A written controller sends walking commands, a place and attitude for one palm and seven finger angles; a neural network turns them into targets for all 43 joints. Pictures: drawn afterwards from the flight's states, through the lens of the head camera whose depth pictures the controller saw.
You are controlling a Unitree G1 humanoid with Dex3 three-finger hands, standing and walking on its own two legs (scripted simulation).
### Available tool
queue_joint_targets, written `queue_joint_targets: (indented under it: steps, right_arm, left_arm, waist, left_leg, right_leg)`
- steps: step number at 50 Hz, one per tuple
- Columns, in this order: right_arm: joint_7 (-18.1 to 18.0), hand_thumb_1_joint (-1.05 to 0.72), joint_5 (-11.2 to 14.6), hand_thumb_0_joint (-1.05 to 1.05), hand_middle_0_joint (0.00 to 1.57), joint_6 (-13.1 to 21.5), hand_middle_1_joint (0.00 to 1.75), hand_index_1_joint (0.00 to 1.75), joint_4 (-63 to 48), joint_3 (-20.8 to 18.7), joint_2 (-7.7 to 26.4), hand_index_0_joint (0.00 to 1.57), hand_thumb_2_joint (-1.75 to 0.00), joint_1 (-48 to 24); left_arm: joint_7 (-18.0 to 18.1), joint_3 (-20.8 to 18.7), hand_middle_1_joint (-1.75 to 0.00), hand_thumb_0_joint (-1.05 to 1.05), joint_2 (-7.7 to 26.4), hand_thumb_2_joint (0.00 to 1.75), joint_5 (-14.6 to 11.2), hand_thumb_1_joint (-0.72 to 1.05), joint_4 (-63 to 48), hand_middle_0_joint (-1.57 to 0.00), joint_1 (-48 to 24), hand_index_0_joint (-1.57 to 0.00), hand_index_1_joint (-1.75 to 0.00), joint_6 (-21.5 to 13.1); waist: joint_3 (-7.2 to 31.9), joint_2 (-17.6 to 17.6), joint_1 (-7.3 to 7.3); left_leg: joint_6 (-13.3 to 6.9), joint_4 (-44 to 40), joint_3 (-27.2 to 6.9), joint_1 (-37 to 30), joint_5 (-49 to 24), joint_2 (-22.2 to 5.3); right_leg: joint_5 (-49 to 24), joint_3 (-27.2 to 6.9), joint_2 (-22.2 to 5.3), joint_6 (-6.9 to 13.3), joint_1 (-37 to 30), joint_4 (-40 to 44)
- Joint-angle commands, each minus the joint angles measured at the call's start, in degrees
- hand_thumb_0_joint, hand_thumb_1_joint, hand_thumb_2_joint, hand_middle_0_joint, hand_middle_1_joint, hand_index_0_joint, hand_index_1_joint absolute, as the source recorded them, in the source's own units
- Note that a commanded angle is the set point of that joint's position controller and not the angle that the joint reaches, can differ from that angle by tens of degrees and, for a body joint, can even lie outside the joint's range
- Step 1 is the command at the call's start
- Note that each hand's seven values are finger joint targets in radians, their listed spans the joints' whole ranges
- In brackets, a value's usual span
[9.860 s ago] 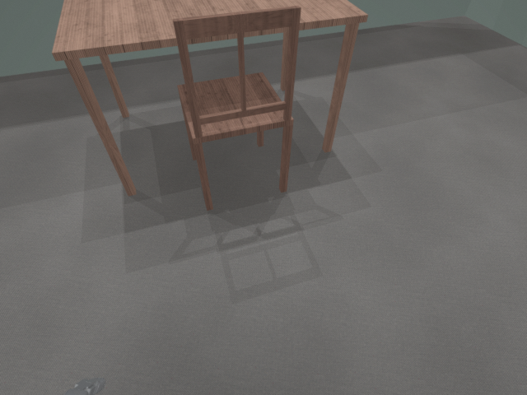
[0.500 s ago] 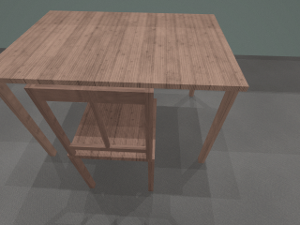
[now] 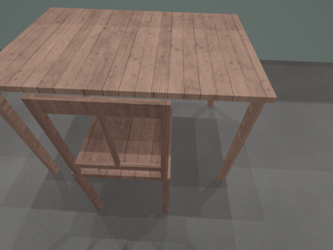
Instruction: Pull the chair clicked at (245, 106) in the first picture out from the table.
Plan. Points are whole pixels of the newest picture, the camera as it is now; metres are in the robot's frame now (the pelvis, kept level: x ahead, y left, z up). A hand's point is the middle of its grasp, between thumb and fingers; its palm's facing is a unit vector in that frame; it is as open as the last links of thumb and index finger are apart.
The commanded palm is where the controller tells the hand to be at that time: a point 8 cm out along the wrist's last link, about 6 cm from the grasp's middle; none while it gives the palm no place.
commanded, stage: look again from close up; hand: left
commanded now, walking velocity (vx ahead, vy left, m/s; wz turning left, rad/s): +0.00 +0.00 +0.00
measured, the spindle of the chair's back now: (110, 142) +0.46 +0.22 -0.09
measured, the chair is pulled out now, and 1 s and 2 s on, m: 0.00 0.00 0.00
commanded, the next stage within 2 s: raise the hand toward the chair's back in 0.80 s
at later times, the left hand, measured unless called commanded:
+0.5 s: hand out of the picture -0.02 +0.15 -0.18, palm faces +0.03 -0.99 -0.17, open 7.4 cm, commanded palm none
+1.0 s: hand out of the picture +0.05 +0.18 -0.13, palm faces +0.20 -0.95 -0.24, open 7.3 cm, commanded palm +0.09 +0.20 -0.07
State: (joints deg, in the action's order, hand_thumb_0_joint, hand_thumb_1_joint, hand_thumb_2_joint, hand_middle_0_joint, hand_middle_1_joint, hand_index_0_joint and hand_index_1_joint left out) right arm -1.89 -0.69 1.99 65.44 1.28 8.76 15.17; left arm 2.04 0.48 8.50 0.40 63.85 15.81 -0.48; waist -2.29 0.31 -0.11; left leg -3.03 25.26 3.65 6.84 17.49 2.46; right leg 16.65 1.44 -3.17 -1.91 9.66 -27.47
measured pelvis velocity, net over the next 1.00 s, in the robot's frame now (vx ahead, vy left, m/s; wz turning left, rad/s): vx -0.01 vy -0.01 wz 0.01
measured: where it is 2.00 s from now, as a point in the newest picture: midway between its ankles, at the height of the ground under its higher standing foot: outside the picture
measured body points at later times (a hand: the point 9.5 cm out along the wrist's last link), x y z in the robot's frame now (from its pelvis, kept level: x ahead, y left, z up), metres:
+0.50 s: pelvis -0.01 -0.01 +0.00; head +0.00 -0.01 +0.45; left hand -0.02 +0.20 -0.16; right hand -0.02 -0.22 -0.16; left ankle -0.04 +0.08 -0.74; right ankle -0.02 -0.14 -0.74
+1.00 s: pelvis -0.01 -0.01 +0.00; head +0.00 -0.01 +0.45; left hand +0.03 +0.23 -0.11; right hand +0.00 -0.24 -0.15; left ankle -0.04 +0.08 -0.74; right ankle -0.02 -0.14 -0.74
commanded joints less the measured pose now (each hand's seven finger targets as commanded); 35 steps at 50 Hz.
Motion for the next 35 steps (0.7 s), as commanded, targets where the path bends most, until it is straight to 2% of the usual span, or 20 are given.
queue_joint_targets:
  steps: [1, 10, 13, 21, 24, 29, 32, 35]
  right_arm:
    - [-0.50, -0.90, 0.13, 0.00, 0.20, 0.50, 0.30, 0.30, -1.22, -1.17, 5.75, 0.20, -0.90, 3.67]
    - [-0.39, -0.90, 0.20, 0.00, 0.20, 0.46, 0.30, 0.30, -0.50, -0.96, 5.16, 0.20, -0.90, 3.72]
    - [-0.35, -0.90, 0.27, 0.00, 0.20, 0.39, 0.30, 0.30, -0.49, -0.96, 4.91, 0.20, -0.90, 3.75]
    - [-0.24, -0.90, 0.29, 0.00, 0.20, 0.38, 0.30, 0.30, -0.08, -0.93, 4.29, 0.20, -0.90, 4.35]
    - [-0.23, -0.90, 0.29, 0.00, 0.20, 0.29, 0.30, 0.30, 0.02, -0.93, 3.98, 0.20, -0.90, 4.47]
    - [-0.24, -0.90, 0.32, 0.00, 0.20, 0.40, 0.30, 0.30, 0.13, -0.90, 3.83, 0.20, -0.90, 4.74]
    - [-0.25, -0.90, 0.41, 0.00, 0.20, 0.24, 0.30, 0.30, 0.29, -0.85, 3.32, 0.20, -0.90, 4.76]
    - [-0.27, -0.90, 0.33, 0.00, 0.20, 0.37, 0.30, 0.30, 0.25, -0.85, 3.53, 0.20, -0.90, 5.02]
  left_arm:
    - [0.55, -1.09, -0.30, 0.00, 5.63, 0.90, 0.27, 0.90, -1.40, -0.20, 4.15, -0.20, -0.30, -0.47]
    - [0.48, -0.95, -0.30, 0.00, 5.54, 0.90, 0.28, 0.90, -1.17, -0.20, 4.84, -0.20, -0.30, -0.62]
    - [0.42, -0.90, -0.30, 0.00, 5.38, 0.90, 0.36, 0.90, -1.17, -0.20, 4.87, -0.20, -0.30, -0.67]
    - [0.37, -0.84, -0.30, 0.00, 5.22, 0.90, 0.29, 0.90, -0.98, -0.20, 5.71, -0.20, -0.30, -0.95]
    - [0.35, -0.76, -0.30, 0.00, 4.85, 0.90, 0.31, 0.90, -1.01, -0.20, 5.93, -0.20, -0.30, -0.84]
    - [0.37, -0.80, -0.30, 0.00, 4.66, 0.90, 0.32, 0.90, -0.90, -0.20, 6.51, -0.20, -0.30, -0.95]
    - [0.29, -0.74, -0.30, 0.00, 4.46, 0.90, 0.32, 0.90, -0.81, -0.20, 6.46, -0.20, -0.30, -0.86]
    - [0.33, -0.75, -0.30, 0.00, 4.24, 0.90, 0.30, 0.90, -0.71, -0.20, 6.83, -0.20, -0.30, -0.91]
  waist:
    - [-0.48, -0.06, -0.08]
    - [-1.15, -0.27, -0.27]
    - [-2.38, 0.86, -0.23]
    - [-1.26, 0.31, -0.22]
    - [-2.71, 0.38, -0.31]
    - [-1.61, 0.02, -0.40]
    - [-3.36, 0.34, -0.38]
    - [-2.23, -0.28, -0.36]
  left_leg:
    - [0.56, -4.34, -6.25, 1.66, -20.86, -8.00]
    - [0.64, -5.09, -6.10, 2.29, -16.89, -7.90]
    - [0.63, -5.42, -6.30, 3.29, -14.98, -7.75]
    - [0.81, -5.49, -6.16, 3.00, -13.45, -7.67]
    - [0.81, -5.96, -6.38, 3.90, -11.84, -7.61]
    - [0.78, -5.84, -6.32, 3.26, -12.83, -7.66]
    - [0.76, -6.43, -6.43, 4.41, -11.09, -7.66]
    - [0.80, -6.12, -6.53, 3.71, -12.23, -7.62]
  right_leg:
    - [-14.86, -3.14, -2.99, 3.20, -0.50, 2.41]
    - [-13.64, -3.56, -3.17, 3.34, -0.39, 3.72]
    - [-13.22, -3.74, -3.19, 3.40, -0.01, 4.36]
    - [-12.85, -4.02, -3.27, 3.60, -0.15, 5.05]
    - [-10.89, -3.99, -3.07, 3.54, 0.67, 5.50]
    - [-11.63, -3.90, -3.22, 3.57, 0.26, 5.46]
    - [-10.03, -3.77, -2.85, 3.55, 0.88, 6.02]
    - [-10.79, -3.95, -3.00, 3.59, 0.80, 5.65]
